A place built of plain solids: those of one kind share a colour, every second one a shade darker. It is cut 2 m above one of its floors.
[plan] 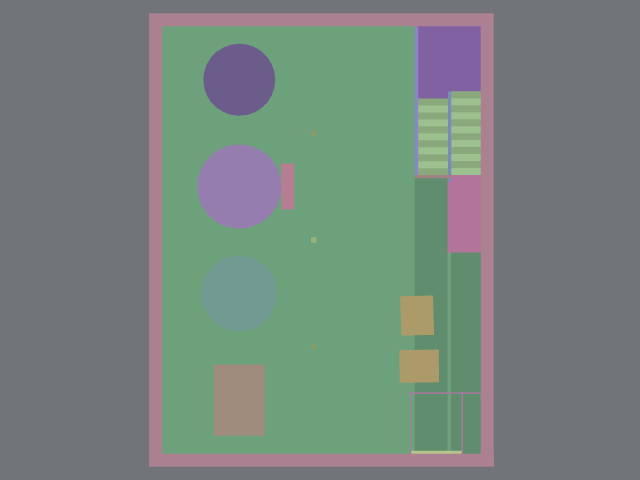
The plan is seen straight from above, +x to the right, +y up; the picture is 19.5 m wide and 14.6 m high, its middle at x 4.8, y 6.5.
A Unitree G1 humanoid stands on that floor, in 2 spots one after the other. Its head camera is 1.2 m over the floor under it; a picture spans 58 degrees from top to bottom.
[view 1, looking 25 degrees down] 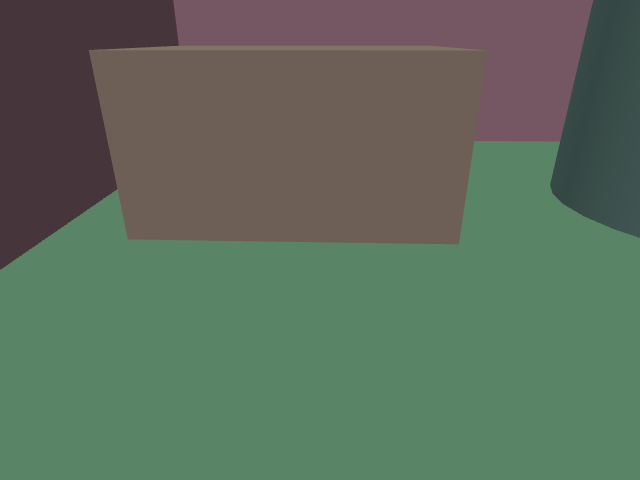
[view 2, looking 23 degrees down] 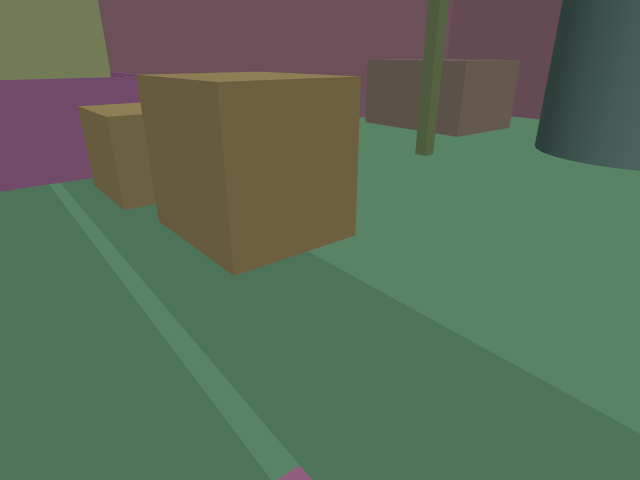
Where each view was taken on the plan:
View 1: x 5.66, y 1.90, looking -178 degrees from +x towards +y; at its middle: hop_back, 2.80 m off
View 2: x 9.24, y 6.93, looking -128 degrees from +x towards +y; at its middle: malt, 2.94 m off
